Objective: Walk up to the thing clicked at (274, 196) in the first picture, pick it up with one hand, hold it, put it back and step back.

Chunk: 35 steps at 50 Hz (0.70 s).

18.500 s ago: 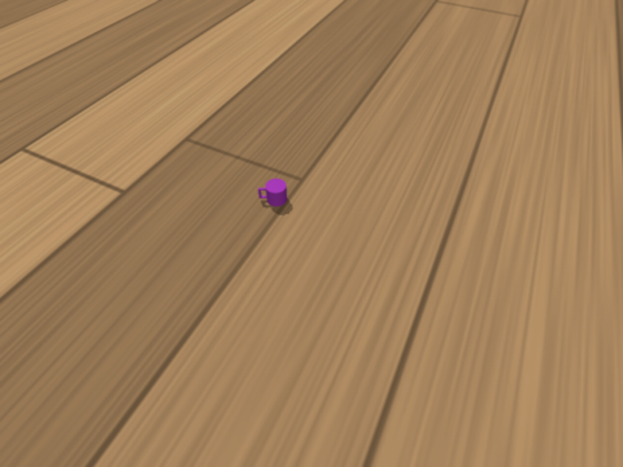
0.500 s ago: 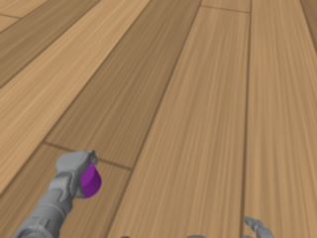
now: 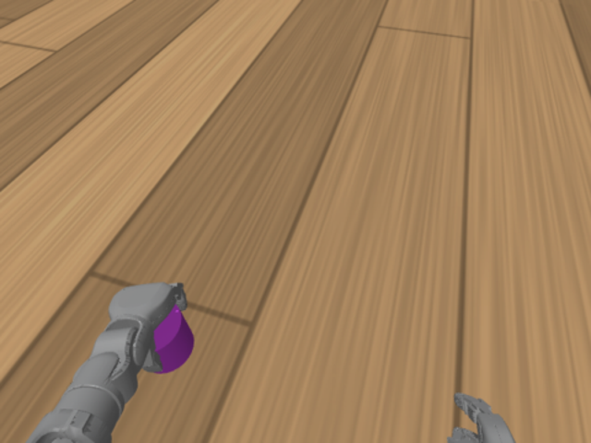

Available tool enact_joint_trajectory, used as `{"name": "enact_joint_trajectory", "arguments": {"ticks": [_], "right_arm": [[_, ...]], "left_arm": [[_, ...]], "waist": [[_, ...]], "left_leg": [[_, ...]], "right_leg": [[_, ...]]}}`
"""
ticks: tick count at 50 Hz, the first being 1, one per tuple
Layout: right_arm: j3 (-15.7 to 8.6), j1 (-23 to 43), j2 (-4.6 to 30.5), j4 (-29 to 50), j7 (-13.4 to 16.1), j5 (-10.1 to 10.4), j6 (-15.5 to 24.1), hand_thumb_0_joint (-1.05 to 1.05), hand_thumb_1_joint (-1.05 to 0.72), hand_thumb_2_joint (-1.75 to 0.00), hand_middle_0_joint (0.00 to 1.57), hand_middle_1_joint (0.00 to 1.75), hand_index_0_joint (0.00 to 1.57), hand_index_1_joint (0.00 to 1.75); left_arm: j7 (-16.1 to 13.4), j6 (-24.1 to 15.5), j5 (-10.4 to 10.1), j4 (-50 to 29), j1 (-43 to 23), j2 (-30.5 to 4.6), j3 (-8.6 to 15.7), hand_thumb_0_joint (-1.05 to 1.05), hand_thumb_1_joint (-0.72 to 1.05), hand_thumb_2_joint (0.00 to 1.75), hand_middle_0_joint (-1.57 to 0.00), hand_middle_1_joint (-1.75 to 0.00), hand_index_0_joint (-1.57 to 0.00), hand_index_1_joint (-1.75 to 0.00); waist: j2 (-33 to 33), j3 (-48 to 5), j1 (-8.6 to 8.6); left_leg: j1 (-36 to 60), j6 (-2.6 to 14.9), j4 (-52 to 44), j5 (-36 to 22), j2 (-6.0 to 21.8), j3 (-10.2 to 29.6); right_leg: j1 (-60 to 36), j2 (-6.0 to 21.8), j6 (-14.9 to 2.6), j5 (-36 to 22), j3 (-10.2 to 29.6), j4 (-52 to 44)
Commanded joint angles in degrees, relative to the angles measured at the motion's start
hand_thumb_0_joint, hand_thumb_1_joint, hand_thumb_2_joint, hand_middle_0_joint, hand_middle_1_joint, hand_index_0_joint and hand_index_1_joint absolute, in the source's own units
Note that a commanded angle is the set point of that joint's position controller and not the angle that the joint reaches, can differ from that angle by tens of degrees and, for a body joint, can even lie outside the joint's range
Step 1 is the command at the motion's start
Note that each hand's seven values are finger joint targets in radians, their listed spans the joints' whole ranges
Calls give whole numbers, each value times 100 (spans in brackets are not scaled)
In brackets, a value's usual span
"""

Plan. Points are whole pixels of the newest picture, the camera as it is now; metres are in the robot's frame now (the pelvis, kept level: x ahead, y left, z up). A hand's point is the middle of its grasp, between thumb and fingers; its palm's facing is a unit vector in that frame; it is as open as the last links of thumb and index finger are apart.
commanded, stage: hold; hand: left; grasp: from above
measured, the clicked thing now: (149, 338) +0.30 +0.24 -0.11
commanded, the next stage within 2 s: crouch in 1.14 s
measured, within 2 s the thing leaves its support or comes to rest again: neither
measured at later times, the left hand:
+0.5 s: hand (145, 342) +0.27 +0.22 -0.05, palm faces -0.47 -0.05 -0.88, open 11.1 cm
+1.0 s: hand (144, 346) +0.26 +0.22 -0.04, palm faces -0.47 -0.05 -0.88, open 11.2 cm
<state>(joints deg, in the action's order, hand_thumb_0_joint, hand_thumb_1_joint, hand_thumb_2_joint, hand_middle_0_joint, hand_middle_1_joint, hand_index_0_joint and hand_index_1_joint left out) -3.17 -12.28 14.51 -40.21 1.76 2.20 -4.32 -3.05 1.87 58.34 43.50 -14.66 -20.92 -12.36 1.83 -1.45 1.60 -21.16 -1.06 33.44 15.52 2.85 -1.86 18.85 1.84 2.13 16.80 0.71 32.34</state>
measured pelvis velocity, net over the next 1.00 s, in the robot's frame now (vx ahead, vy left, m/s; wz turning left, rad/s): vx -0.02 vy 0.00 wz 0.00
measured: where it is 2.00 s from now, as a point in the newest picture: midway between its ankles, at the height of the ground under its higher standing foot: outside the picture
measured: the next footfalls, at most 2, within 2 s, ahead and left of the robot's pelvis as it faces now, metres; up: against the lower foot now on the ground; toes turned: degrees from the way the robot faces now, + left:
none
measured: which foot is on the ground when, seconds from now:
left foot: down 0.00-1.00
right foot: down 0.00-1.00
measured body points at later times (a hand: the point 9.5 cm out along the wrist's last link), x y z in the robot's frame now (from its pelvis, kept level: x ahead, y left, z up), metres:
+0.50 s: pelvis -0.02 +0.00 +0.00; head -0.01 -0.02 +0.45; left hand +0.29 +0.22 +0.00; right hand +0.12 -0.26 -0.11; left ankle +0.02 +0.13 -0.73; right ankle +0.00 -0.14 -0.73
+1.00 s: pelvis -0.02 +0.00 +0.01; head -0.02 -0.02 +0.46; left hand +0.28 +0.22 +0.01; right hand +0.12 -0.25 -0.11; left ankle +0.02 +0.13 -0.73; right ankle +0.00 -0.14 -0.73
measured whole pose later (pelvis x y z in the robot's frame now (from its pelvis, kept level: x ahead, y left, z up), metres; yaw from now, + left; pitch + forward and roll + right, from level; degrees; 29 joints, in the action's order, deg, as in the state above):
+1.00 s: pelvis -0.02 +0.00 +0.01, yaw +0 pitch -1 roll +0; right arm -1.6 -10.1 14.1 -40.5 3.0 2.6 -3.4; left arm 1.1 0.6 57.5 39.4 -13.7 -21.9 -13.3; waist 2.7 0.1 0.1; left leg -16.8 -1.0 28.9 11.5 2.7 -1.9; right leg 14.9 1.9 2.0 13.2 0.8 28.6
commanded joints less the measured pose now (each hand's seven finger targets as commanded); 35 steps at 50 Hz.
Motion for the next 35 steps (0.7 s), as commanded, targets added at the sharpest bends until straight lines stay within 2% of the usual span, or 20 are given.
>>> {"name": "enact_joint_trajectory", "arguments": {"ticks": [1,7,12,13,14,15,16,17,18,20,23,24,25,27,28,29,30,31,33,35], "right_arm": [[-251,304,825,677,45,-10,228,0,-90,-90,20,30,20,30],[-220,462,835,759,66,13,245,0,-89,-89,20,30,20,30],[-190,511,802,733,89,14,281,0,-90,-90,20,30,20,30],[-189,492,818,721,95,12,283,0,-90,-90,20,30,20,30],[-178,553,804,751,99,27,287,0,-90,-90,20,30,20,30],[-179,540,811,737,96,13,291,0,-90,-90,20,30,20,30],[-179,571,802,748,98,27,297,0,-90,-90,20,30,20,30],[-170,608,814,753,105,24,292,0,-90,-90,20,30,20,30],[-161,623,801,784,108,25,303,0,-90,-90,20,30,20,30],[-148,662,779,795,115,29,313,0,-90,-90,20,30,20,30],[-133,669,793,747,129,19,312,0,-90,-90,20,30,20,30],[-126,675,758,746,130,28,326,0,-90,-90,20,30,20,30],[-128,703,785,777,135,34,321,0,-90,-90,20,30,20,30],[-111,760,761,812,136,31,323,0,-90,-90,20,30,20,30],[-96,761,740,792,137,29,325,0,-90,-90,20,30,20,30],[-103,758,756,804,136,28,328,0,-90,-90,20,30,20,30],[-106,779,763,793,142,34,321,0,-90,-90,20,30,20,30],[-112,732,768,788,142,27,324,0,-90,-90,20,30,20,30],[-102,805,761,833,149,32,331,0,-90,-90,20,30,20,30],[-88,776,743,793,148,25,330,0,-90,-90,20,30,20,30]], "left_arm": [[-283,20,8,-1436,-2211,-1343,623,0,53,105,-87,-95,-89,-93],[-219,-10,-36,-1552,-2246,-1353,613,0,52,103,-87,-94,-88,-92],[-144,-32,-42,-1690,-2323,-1391,610,0,53,103,-87,-95,-89,-93],[-135,-37,-48,-1588,-2228,-1419,636,0,52,103,-86,-95,-88,-93],[-119,-48,-74,-1597,-2173,-1416,640,0,54,104,-88,-95,-90,-93],[-117,-63,-91,-1551,-2165,-1355,608,0,53,102,-87,-95,-89,-92],[-93,-88,-65,-1786,-2339,-1467,665,0,51,102,-85,-94,-87,-92],[-82,-71,-59,-1568,-2214,-1436,635,0,51,100,-86,-94,-88,-92],[-57,-78,-46,-1687,-2251,-1374,584,0,51,100,-85,-94,-87,-91],[-68,-85,-59,-1849,-2353,-1472,667,0,51,99,-85,-93,-88,-91],[-28,-59,-103,-1683,-2310,-1385,595,0,52,102,-86,-96,-88,-93],[9,-78,-72,-1798,-2407,-1416,584,0,52,100,-85,-96,-88,-93],[16,-66,-92,-1616,-2180,-1500,682,0,51,100,-85,-95,-87,-92],[62,-96,-92,-1844,-2271,-1489,654,0,51,101,-85,-95,-88,-92],[102,-100,-91,-1742,-2263,-1400,577,0,52,100,-85,-96,-88,-93],[120,-94,-86,-1740,-2156,-1360,579,0,50,99,-84,-95,-87,-92],[124,-103,-117,-1763,-2157,-1462,657,0,52,99,-85,-95,-88,-92],[132,-111,-85,-1695,-2139,-1435,641,0,49,100,-84,-94,-86,-92],[127,-153,-88,-1928,-2327,-1523,675,0,51,101,-85,-95,-87,-92],[121,-130,-51,-1727,-2205,-1452,654,0,47,99,-82,-95,-85,-92]], "waist": [[150,-1733,-40],[184,-1576,-52],[102,-1661,-69],[39,-1571,-47],[85,-1470,-96],[81,-1393,-49],[241,-1565,-112],[146,-1482,-86],[87,-1521,-68],[149,-1588,-128],[53,-1443,-46],[110,-1400,-71],[63,-1352,-132],[98,-1455,-150],[9,-1352,-102],[45,-1353,-122],[125,-1343,-147],[96,-1319,-102],[232,-1408,-156],[57,-1367,-126]], "left_leg": [[1220,102,-366,-1527,-306,-45],[1297,76,-527,-1133,-281,-8],[1292,121,-500,-1311,-316,-55],[1294,118,-531,-1267,-300,-39],[1256,112,-564,-1197,-312,-50],[1262,103,-598,-1050,-293,-29],[1358,92,-630,-1061,-288,-33],[1367,86,-635,-1056,-290,-19],[1390,103,-637,-1055,-288,-22],[1384,111,-639,-1082,-311,-40],[1387,119,-663,-1086,-301,-47],[1347,130,-683,-1056,-304,-62],[1330,126,-715,-951,-319,-62],[1368,136,-741,-885,-334,-67],[1328,147,-739,-871,-327,-69],[1375,132,-775,-877,-311,-49],[1383,118,-782,-868,-310,-52],[1392,118,-794,-871,-291,-41],[1449,94,-817,-816,-287,-29],[1408,121,-805,-893,-302,-42]], "right_leg": [[-264,-303,-176,-1427,-149,-466],[-171,-307,-200,-1001,-176,-603],[-346,-279,-163,-1231,-125,-625],[-314,-290,-167,-1183,-147,-636],[-305,-282,-174,-1100,-147,-664],[-244,-291,-181,-955,-159,-698],[-259,-291,-200,-959,-152,-672],[-230,-294,-196,-919,-172,-713],[-249,-290,-189,-929,-166,-720],[-327,-274,-185,-960,-144,-730],[-305,-281,-169,-995,-148,-764],[-299,-274,-167,-974,-137,-773],[-332,-259,-174,-844,-143,-833],[-361,-246,-180,-780,-123,-856],[-336,-255,-165,-769,-126,-867],[-322,-264,-185,-759,-140,-851],[-322,-268,-189,-737,-140,-862],[-288,-278,-193,-746,-148,-849],[-298,-283,-212,-672,-158,-857],[-336,-274,-193,-745,-152,-870]]}}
